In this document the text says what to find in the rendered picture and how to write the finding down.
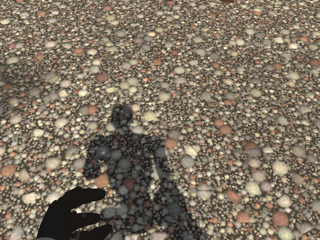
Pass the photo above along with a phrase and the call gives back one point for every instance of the left robot hand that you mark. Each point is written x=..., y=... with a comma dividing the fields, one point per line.
x=59, y=222

